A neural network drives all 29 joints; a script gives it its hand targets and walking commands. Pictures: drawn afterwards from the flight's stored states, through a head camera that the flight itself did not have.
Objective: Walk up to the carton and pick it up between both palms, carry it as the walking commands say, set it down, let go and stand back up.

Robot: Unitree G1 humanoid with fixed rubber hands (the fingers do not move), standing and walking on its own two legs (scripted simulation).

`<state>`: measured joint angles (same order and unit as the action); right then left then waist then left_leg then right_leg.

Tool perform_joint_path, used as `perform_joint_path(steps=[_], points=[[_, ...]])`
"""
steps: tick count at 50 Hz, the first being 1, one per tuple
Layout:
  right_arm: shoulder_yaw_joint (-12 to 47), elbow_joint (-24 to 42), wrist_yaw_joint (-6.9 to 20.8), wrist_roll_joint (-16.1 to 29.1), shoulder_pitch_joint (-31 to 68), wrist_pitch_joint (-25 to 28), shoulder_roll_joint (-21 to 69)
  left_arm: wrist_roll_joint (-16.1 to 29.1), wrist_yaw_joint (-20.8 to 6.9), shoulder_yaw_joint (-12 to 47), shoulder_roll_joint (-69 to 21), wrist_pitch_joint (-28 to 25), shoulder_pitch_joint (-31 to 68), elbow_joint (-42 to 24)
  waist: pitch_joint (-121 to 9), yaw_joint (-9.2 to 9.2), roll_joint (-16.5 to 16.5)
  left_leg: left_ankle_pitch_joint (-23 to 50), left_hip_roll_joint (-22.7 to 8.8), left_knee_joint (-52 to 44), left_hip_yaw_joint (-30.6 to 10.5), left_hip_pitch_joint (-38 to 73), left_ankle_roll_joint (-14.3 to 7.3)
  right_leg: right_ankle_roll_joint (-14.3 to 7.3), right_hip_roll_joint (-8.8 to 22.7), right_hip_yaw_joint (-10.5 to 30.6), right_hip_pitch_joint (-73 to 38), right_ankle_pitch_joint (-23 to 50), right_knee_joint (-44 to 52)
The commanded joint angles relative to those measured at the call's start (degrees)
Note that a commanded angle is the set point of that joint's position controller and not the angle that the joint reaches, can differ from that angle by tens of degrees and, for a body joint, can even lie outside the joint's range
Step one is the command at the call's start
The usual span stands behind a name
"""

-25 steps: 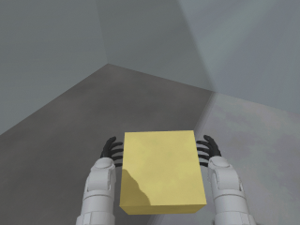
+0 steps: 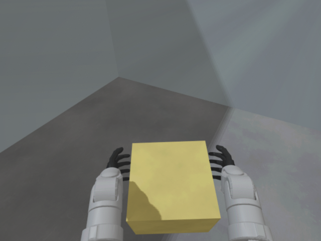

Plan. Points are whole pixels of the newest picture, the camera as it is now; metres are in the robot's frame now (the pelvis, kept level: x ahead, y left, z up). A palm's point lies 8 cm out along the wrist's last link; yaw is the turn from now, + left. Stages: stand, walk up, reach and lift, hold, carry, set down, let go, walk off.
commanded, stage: reach and lift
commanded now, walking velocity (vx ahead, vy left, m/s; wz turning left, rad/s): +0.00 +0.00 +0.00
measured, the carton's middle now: (170, 187) +0.31 +0.00 -0.04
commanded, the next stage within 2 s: hold in 0.58 s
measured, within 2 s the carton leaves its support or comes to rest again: neither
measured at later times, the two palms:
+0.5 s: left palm (113, 175) +0.29 +0.15 +0.05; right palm (228, 173) +0.29 -0.15 +0.05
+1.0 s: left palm (113, 179) +0.28 +0.15 +0.05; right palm (230, 176) +0.28 -0.15 +0.05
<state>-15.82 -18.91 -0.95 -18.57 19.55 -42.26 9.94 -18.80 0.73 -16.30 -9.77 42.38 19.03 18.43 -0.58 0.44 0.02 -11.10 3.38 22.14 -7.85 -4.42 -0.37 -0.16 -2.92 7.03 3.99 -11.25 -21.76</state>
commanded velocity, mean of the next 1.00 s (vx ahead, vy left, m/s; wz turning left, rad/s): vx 0.00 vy -0.01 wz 0.00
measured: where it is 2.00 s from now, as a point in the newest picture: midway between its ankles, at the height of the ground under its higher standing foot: outside the picture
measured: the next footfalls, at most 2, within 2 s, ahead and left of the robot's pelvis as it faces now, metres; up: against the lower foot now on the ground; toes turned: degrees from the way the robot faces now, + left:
none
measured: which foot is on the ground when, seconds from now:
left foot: down 0.00-1.00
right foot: down 0.00-1.00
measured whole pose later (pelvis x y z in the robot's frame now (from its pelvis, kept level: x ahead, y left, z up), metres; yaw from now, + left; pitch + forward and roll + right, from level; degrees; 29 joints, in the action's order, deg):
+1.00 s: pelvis +0.00 +0.00 +0.00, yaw +0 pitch -5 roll +0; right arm -12.2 -13.8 -0.9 -16.1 14.9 -44.4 8.7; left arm -16.4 0.5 -11.7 -8.6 44.3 14.5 13.6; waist -3.1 -0.1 -0.1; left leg -11.9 2.9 24.2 -7.2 -7.6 0.1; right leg -0.4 -2.9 5.8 7.2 -12.1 -24.1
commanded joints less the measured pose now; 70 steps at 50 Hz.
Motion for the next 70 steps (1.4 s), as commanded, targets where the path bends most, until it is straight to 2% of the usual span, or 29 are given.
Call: perform_joint_path(steps=[1, 25, 35, 48, 49, 50, 52, 55, 56, 57, 59, 61, 62, 63, 64, 66, 68, 70], points=[[30.41, 0.59, 15.97, 16.89, 31.92, 2.37, 53.97, 17.0, -16.25, 31.01, -53.27, -2.61, 33.05, -1.13, -13.79, 0.07, 0.12, 5.64, 0.9, -3.29, 2.36, 2.49, 0.94, 0.35, -0.93, -2.25, -1.81, 5.69, 3.31], [34.6, 8.01, 15.44, 18.94, 23.13, 1.44, 53.13, 18.62, -15.69, 35.3, -52.06, -1.49, 23.6, -7.78, -14.41, -0.43, 0.14, 13.74, 1.22, -3.81, 1.92, 5.18, 1.23, 0.56, -1.38, -2.09, -3.4, 13.59, 3.47], [35.35, 9.62, 15.22, 19.28, 21.96, 1.09, 53.05, 19.2, -15.52, 36.64, -51.67, -1.29, 22.14, -9.42, -13.37, -0.33, 0.0, 11.01, 1.26, -3.77, 1.91, 4.09, 0.96, 0.42, -1.36, -2.3, -2.54, 10.79, 3.46], [33.77, 6.44, 15.61, 18.91, 25.51, 1.04, 54.12, 18.78, -16.22, 35.2, -51.89, -1.61, 25.98, -6.83, -11.94, -0.53, -0.23, 3.87, 1.06, -3.52, 2.13, 1.89, 0.38, 0.32, -0.81, -2.43, -0.79, 3.84, 3.44], [35.52, 10.75, 15.82, 20.02, 27.12, 0.84, 53.18, 19.84, -15.87, 37.23, -51.72, -0.76, 27.5, -9.49, -14.13, 0.02, -0.09, -5.45, -9.58, 1.33, -1.64, -4.12, -0.01, -0.54, 8.1, 0.32, 8.14, -3.59, -0.59], [35.99, 10.6, 15.59, 19.92, 26.09, 0.23, 53.47, 20.28, -15.6, 37.35, -52.67, -0.13, 27.08, -9.16, -14.5, 0.14, 0.84, -6.78, -11.27, 0.75, -3.84, -5.69, -0.55, -0.84, 7.47, 0.79, 10.27, -4.81, -2.4], [36.55, 10.83, 14.77, 20.12, 24.52, -0.83, 52.69, 21.93, -15.16, 39.12, -52.61, 1.3, 27.09, -10.1, -15.71, 0.15, 3.39, -7.55, -14.69, -0.76, -7.13, -8.78, -1.75, -0.52, 5.83, -1.82, 12.08, -3.91, -7.14], [39.36, 17.21, 13.14, 22.65, 24.45, -2.87, 53.35, 26.28, -14.09, 43.86, -54.55, 4.05, 28.11, -16.05, -17.3, -0.12, 6.67, -0.91, -18.6, -0.43, -10.24, -10.72, -4.82, -0.5, 4.57, -4.26, 14.6, -4.97, -12.29], [40.37, 19.4, 12.38, 23.56, 24.24, -3.94, 53.66, 27.36, -13.55, 44.89, -55.23, 5.17, 27.45, -17.74, -18.09, -0.53, 6.7, 1.13, -17.31, 1.32, -7.82, -12.28, -4.68, -0.8, 5.31, -4.16, 12.86, -4.34, -9.52], [41.55, 21.62, 11.7, 24.74, 24.49, -5.18, 53.96, 28.15, -12.83, 45.72, -55.69, 6.2, 26.9, -19.66, -19.42, -0.73, 5.25, 2.28, -14.28, 3.98, -3.4, -13.27, -3.37, -1.36, 6.17, -3.36, 10.12, -0.24, -6.4], [44.17, 25.57, 10.47, 27.32, 24.51, -8.12, 54.74, 29.14, -11.25, 46.26, -55.51, 8.39, 25.35, -23.09, -21.75, -0.44, -2.4, 2.23, -7.95, 11.76, 4.13, -14.86, -0.43, -3.43, 11.43, 2.43, 6.59, 15.23, -4.84], [46.42, 29.59, 9.42, 30.0, 23.97, -11.31, 55.25, 29.29, -9.72, 46.64, -55.7, 10.95, 23.02, -26.38, -24.23, -0.29, -4.9, -2.72, -6.33, 14.31, 5.79, -15.21, 0.51, -5.76, 14.58, 5.32, 5.06, 23.0, -4.33], [47.22, 31.25, 8.91, 31.24, 25.5, -12.85, 55.04, 29.04, -8.8, 46.31, -55.33, 12.19, 23.0, -27.4, -24.58, -0.29, -4.98, -3.72, -6.27, 13.71, 6.28, -13.74, 0.31, -6.02, 14.71, 5.24, 6.34, 24.1, -4.67], [47.85, 32.48, 8.14, 32.49, 30.37, -14.02, 54.71, 29.57, -7.77, 46.27, -54.61, 13.18, 27.23, -28.75, -24.67, -0.21, -4.63, -2.52, -6.61, 12.84, 6.11, -13.03, 0.02, -5.57, 13.83, 4.03, 6.95, 23.53, -5.24], [47.76, 32.49, 7.33, 33.01, 31.48, -15.43, 54.25, 29.66, -6.75, 45.71, -53.74, 14.45, 28.48, -29.17, -24.74, -0.24, -4.05, -0.39, -7.15, 12.06, 5.52, -12.59, -0.34, -4.91, 12.66, 2.76, 7.57, 20.58, -5.79], [46.69, 31.61, 5.94, 32.95, 24.57, -18.61, 54.87, 29.66, -5.14, 44.3, -53.83, 17.43, 21.8, -29.29, -24.65, -0.31, -2.7, 3.45, -8.18, 10.83, 4.72, -11.38, -0.8, -3.9, 10.56, 0.74, 8.38, 15.86, -6.66], [45.91, 32.84, 4.69, 33.15, 23.75, -21.0, 55.21, 30.46, -3.98, 44.16, -54.34, 19.8, 21.54, -30.96, -24.47, -0.26, -1.92, 5.48, -8.52, 10.45, 4.68, -11.06, -0.82, -3.52, 9.75, -0.3, 8.46, 15.34, -7.24], [45.32, 34.24, 3.62, 33.33, 24.01, -23.06, 54.87, 31.01, -3.02, 44.0, -54.25, 21.88, 22.02, -32.43, -23.75, -0.16, -1.87, 4.55, -8.25, 10.08, 5.06, -11.15, -0.73, -3.66, 9.83, -0.21, 9.12, 14.67, -6.76]])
